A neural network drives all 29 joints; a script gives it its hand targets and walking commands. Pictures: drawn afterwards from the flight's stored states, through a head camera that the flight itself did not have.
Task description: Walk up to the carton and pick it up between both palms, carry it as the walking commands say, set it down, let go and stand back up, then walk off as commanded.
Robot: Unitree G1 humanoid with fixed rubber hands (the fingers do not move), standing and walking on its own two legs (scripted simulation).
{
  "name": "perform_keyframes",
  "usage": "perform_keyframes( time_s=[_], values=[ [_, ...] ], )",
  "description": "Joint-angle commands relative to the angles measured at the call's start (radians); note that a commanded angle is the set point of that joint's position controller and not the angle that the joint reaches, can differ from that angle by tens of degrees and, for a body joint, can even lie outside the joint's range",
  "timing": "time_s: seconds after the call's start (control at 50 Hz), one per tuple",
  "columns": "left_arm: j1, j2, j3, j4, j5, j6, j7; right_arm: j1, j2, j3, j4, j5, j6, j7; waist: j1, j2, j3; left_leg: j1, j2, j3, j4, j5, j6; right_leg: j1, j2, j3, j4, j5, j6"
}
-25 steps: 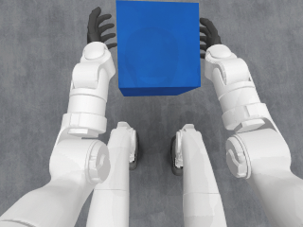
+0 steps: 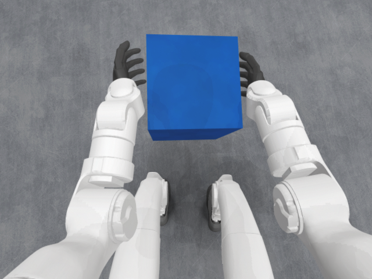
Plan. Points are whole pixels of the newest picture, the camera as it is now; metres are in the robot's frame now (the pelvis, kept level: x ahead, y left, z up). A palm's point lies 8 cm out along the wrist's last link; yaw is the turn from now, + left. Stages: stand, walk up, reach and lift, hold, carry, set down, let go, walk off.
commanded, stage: reach and lift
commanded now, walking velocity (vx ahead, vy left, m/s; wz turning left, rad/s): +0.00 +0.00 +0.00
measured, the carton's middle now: (188, 97) +0.46 +0.03 -0.09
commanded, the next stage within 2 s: none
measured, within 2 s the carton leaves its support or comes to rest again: neither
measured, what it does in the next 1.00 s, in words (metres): rises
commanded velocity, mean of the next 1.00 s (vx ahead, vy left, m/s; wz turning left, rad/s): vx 0.00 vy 0.00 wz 0.00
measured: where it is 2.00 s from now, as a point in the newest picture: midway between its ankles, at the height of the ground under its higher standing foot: (188, 213)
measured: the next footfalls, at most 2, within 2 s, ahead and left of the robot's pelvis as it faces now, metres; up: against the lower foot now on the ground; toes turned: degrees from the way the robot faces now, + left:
none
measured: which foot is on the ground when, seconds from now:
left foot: down 0.00-1.00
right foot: down 0.00-1.00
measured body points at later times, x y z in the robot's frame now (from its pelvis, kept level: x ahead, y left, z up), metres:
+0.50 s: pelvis +0.00 +0.00 +0.04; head +0.16 +0.01 +0.46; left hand +0.45 +0.15 +0.06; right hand +0.46 -0.11 +0.03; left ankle +0.16 +0.13 -0.64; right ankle +0.15 -0.11 -0.64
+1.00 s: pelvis +0.06 +0.00 +0.07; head +0.04 -0.01 +0.52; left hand +0.43 +0.15 +0.15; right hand +0.44 -0.11 +0.12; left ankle +0.16 +0.13 -0.64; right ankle +0.15 -0.11 -0.64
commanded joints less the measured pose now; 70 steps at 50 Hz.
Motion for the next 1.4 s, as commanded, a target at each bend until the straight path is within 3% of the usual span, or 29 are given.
perform_keyframes(
  time_s=[0.0, 0.42, 0.6, 0.62, 0.74, 0.82, 0.86, 0.9, 1.0, 1.08, 1.14, 1.26, 1.38],
  values=[
    [-0.704, -1.317, -0.619, -0.115, -0.167, 0.022, -0.453, -1.072, 1.311, 0.402, -0.56, 0.167, -0.162, 0.33, 0.043, -0.039, -2.331, 0.668, -0.135, -0.139, -0.187, 0.122, -0.009, 0.584, 0.118, 0.062, -0.303, 0.093, -0.02],
    [-0.661, -1.352, -0.58, -0.112, -0.154, 0.084, -0.456, -1.04, 1.325, 0.382, -0.567, 0.175, -0.113, 0.343, 0.035, -0.001, -2.176, 0.811, -0.111, -0.14, -0.36, 0.115, -0.017, 0.72, 0.107, 0.049, -0.495, 0.06, -0.023],
    [-0.629, -1.354, -0.582, -0.157, -0.163, 0.13, -0.443, -1.011, 1.314, 0.364, -0.633, 0.169, -0.071, 0.33, 0.03, 0.016, -2.136, 0.899, -0.111, -0.144, -0.426, 0.14, -0.023, 0.788, 0.104, 0.044, -0.55, 0.094, -0.029],
    [-0.612, -1.358, -0.575, -0.135, -0.159, 0.137, -0.442, -0.989, 1.307, 0.346, -0.614, 0.16, -0.066, 0.329, 0.019, 0.022, -2.083, 0.892, -0.11, -0.149, -0.434, 0.127, -0.024, 0.77, 0.103, 0.043, -0.554, 0.086, -0.03],
    [-0.553, -1.373, -0.517, -0.073, -0.123, 0.163, -0.442, -0.92, 1.348, 0.298, -0.566, 0.14, -0.039, 0.335, 0.024, 0.044, -1.832, 0.838, -0.101, -0.142, -0.482, 0.065, -0.016, 0.732, 0.096, 0.034, -0.573, 0.065, -0.026],
    [-0.494, -1.417, -0.434, 0.06, -0.07, 0.177, -0.457, -0.846, 1.358, 0.208, -0.437, 0.091, -0.029, 0.353, 0.01, 0.067, -1.455, 0.718, -0.084, -0.145, -0.537, -0.078, -0.002, 0.636, 0.087, 0.031, -0.59, -0.009, -0.024],
    [-0.46, -1.422, -0.328, 0.191, -0.023, 0.175, -0.475, -0.842, 1.354, 0.134, -0.342, 0.049, -0.034, 0.365, 0.018, 0.052, -1.215, 0.621, -0.073, -0.141, -0.57, -0.223, 0.013, 0.579, 0.078, 0.029, -0.603, -0.112, -0.024],
    [-0.44, -1.42, -0.251, 0.264, 0.014, 0.177, -0.492, -0.823, 1.343, 0.077, -0.288, 0.018, -0.035, 0.376, 0.026, 0.053, -1.12, 0.596, -0.076, -0.128, -0.58, -0.27, 0.017, 0.583, 0.067, 0.033, -0.619, -0.162, -0.029],
    [-0.391, -1.34, -0.119, 0.394, 0.077, 0.176, -0.532, -0.778, 1.323, -0.008, -0.172, -0.026, -0.035, 0.374, 0.039, -0.034, -1.026, 0.66, -0.117, -0.075, -0.518, -0.184, 0.019, 0.488, 0.005, 0.107, -0.712, -0.303, -0.046],
    [-0.393, -1.31, -0.134, 0.388, 0.073, 0.156, -0.558, -0.768, 1.35, -0.011, -0.195, -0.025, -0.048, 0.359, 0.023, -0.081, -1.073, 0.716, -0.132, -0.052, -0.491, -0.096, 0.024, 0.467, -0.018, 0.136, -0.743, -0.275, -0.041],
    [-0.414, -1.327, -0.193, 0.33, 0.034, 0.138, -0.569, -0.791, 1.386, 0.037, -0.284, 0.001, -0.061, 0.35, 0.009, -0.098, -1.165, 0.745, -0.129, -0.049, -0.487, -0.033, 0.026, 0.484, -0.013, 0.129, -0.734, -0.195, -0.032],
    [-0.387, -1.372, -0.319, 0.186, -0.046, 0.13, -0.567, -0.82, 1.436, 0.177, -0.494, 0.064, -0.057, 0.341, -0.013, -0.071, -1.346, 0.739, -0.11, -0.065, -0.477, 0.089, 0.03, 0.574, 0.026, 0.1, -0.672, 0.002, -0.012],
    [-0.271, -1.401, -0.363, 0.165, -0.068, 0.158, -0.556, -0.721, 1.452, 0.242, -0.55, 0.076, -0.006, 0.342, -0.021, -0.048, -1.333, 0.698, -0.092, -0.085, -0.493, 0.126, 0.034, 0.605, 0.044, 0.075, -0.651, 0.098, -0.001]
  ],
)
